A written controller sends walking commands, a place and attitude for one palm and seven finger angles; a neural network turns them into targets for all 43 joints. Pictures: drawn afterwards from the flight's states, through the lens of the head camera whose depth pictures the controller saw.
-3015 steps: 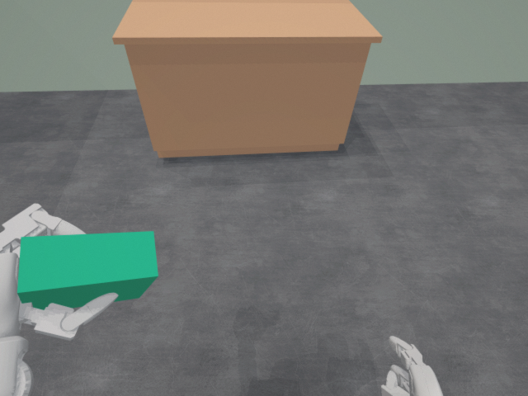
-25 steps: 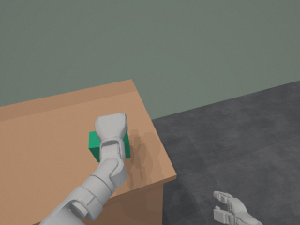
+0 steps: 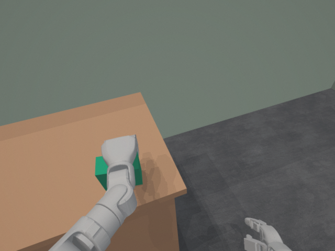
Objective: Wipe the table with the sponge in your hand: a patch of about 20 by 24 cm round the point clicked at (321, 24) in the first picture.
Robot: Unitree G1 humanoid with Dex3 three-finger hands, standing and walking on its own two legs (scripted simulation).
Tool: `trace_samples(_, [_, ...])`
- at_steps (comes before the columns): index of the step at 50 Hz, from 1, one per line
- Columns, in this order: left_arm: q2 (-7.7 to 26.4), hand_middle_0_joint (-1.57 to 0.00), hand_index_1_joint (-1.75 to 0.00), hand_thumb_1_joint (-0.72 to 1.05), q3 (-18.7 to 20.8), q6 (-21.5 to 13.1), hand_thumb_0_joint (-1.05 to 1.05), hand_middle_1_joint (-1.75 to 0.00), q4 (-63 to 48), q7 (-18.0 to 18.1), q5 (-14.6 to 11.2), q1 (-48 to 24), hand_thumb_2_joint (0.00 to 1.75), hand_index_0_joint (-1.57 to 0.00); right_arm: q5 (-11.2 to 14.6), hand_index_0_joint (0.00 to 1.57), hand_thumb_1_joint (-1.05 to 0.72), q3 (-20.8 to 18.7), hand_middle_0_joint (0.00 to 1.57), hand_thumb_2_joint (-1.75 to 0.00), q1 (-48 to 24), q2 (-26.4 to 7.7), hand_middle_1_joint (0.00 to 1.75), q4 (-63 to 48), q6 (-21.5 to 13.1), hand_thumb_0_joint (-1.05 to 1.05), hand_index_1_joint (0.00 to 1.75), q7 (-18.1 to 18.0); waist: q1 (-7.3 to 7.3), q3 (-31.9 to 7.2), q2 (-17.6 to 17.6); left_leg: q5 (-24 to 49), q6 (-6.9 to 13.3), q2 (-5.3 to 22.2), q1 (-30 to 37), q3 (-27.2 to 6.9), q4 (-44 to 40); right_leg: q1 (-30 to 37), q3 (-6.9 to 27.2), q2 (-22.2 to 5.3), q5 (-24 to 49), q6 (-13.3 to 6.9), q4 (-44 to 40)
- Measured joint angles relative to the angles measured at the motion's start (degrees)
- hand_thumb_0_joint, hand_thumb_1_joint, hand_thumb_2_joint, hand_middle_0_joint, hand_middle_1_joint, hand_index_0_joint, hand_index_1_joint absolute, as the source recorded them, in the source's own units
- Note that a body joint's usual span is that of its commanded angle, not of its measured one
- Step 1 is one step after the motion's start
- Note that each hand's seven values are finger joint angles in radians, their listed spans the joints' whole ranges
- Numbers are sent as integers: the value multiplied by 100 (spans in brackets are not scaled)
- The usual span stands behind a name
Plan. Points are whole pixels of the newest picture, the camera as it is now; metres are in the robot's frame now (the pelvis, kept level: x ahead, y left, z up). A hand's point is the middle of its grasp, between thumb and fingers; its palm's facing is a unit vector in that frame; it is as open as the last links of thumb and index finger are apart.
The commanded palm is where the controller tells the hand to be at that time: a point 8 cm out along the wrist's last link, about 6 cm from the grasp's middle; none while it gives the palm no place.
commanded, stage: wipe back along the third lane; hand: left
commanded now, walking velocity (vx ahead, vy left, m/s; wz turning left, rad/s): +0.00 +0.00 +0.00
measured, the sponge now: (122, 174) +0.34 +0.17 -0.01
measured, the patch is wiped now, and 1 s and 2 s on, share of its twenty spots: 0.95 0.95 1.00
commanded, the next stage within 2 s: slide back across to the middle lane in 0.76 s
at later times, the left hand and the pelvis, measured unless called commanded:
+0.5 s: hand (125, 162) +0.34 +0.15 +0.05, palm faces +0.02 -0.04 -1.00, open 9.4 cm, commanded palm +0.29 +0.13 +0.07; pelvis +0.01 -0.01 +0.00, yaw +0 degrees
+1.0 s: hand (124, 163) +0.33 +0.15 +0.05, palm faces +0.04 -0.07 -1.00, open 9.4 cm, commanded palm +0.28 +0.15 +0.08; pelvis +0.00 +0.00 +0.00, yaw +0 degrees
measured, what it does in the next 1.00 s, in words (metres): stands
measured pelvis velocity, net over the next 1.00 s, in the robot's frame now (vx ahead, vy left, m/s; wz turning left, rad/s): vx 0.00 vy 0.00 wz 0.00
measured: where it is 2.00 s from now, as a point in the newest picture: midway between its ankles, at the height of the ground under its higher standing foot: outside the picture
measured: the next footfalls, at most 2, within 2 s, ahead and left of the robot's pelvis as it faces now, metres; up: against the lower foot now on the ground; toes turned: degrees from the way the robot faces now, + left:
none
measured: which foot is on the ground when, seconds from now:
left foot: down 0.00-1.00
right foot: down 0.00-1.00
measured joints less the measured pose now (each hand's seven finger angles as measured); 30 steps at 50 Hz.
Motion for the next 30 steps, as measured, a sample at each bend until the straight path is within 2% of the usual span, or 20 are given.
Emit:
trace_samples(10, [108, -73, -151, -45, 163, -191, 0, -152, -133, -44, 22, 151, 104, -78, -20, 20, -91, -41, 20, -90, -37, -22, 30, -48, -88, 1, 30, -38, 54, -43, 4, -40, -39, 54, -51, -5, 17, -72, -6, 57, -44, -71, 50])
trace_samples(30, [92, -74, -151, -46, 91, -108, 1, -153, -367, -77, 97, 225, 105, -79, -3, 20, -91, -37, 20, -90, -120, 14, 30, -92, -91, 1, 30, -20, 89, -38, -3, -104, -54, 26, -146, -34, 147, -165, -42, 34, -135, -73, 201])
